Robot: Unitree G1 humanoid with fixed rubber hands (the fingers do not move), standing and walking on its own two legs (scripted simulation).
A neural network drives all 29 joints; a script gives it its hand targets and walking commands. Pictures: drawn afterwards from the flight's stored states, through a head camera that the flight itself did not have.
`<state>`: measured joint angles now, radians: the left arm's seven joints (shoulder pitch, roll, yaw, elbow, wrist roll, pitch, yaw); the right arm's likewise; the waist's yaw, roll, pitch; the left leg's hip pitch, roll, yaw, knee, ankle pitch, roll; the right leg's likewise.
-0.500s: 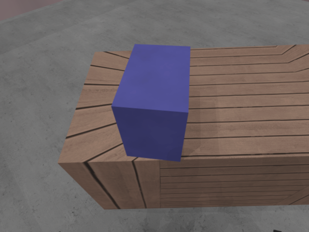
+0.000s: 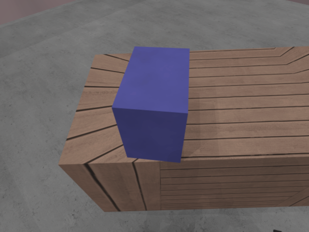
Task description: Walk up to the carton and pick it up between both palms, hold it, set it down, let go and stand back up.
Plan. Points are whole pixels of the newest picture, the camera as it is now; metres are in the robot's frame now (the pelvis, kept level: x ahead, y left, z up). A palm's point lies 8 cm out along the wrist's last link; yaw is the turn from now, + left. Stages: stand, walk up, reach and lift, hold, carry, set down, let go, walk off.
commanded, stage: stand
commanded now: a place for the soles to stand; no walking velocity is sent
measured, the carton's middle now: (157, 104) +0.50 +0.02 +0.02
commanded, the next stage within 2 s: reach and lift in 0.16 s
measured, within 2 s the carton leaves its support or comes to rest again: neither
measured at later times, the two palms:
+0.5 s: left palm (60, 215) +0.19 +0.29 -0.07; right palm out of the picture +0.14 -0.29 -0.10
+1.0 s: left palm (57, 223) +0.17 +0.28 -0.05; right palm out of the picture +0.14 -0.22 -0.06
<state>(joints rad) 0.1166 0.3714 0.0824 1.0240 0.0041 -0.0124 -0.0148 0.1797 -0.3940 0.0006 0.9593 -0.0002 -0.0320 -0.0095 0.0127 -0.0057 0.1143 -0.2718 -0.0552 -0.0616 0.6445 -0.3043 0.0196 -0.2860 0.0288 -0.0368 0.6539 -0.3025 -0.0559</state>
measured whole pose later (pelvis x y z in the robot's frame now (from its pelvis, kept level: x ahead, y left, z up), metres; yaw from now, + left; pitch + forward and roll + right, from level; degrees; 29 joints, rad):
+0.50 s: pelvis +0.00 +0.00 -0.01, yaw +0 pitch -3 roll +1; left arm 0.04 0.36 0.08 0.49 0.07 0.42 -0.01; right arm 0.09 -0.34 -0.01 0.88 -0.02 -0.11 0.05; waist -0.01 -0.02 0.13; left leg -0.31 -0.04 -0.05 0.73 -0.36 0.01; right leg -0.33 0.03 -0.04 0.74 -0.35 -0.06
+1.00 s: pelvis +0.01 +0.00 +0.01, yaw +0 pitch -5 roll +0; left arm 0.23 0.36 0.08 0.29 -0.04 0.32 0.00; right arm 0.27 -0.14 -0.01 0.60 -0.02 -0.19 -0.03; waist 0.02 -0.08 0.13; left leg -0.20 -0.04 -0.05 0.58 -0.28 0.01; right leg -0.22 0.03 -0.03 0.58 -0.28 -0.06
